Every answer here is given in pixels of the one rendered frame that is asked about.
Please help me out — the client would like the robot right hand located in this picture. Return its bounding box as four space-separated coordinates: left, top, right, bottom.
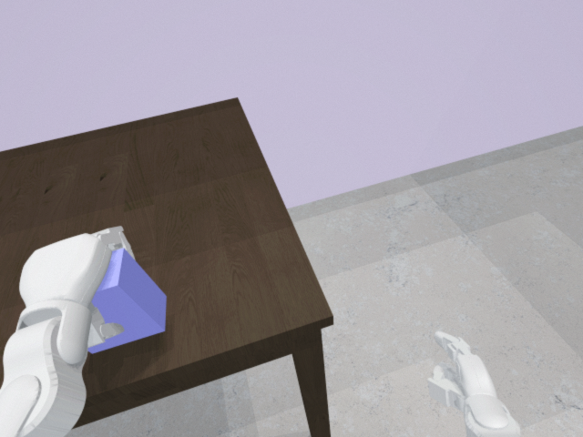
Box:
428 331 497 412

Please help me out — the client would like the robot left hand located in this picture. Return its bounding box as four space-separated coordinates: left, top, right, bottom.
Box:
19 226 135 348

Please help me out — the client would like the table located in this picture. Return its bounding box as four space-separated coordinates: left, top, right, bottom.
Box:
0 97 333 437

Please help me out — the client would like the left robot forearm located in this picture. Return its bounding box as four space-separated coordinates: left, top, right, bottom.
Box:
0 300 92 437

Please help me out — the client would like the right robot forearm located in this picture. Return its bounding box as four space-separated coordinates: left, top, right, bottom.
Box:
464 394 521 437

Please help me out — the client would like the sponge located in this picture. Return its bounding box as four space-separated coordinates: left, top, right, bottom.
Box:
88 248 167 354

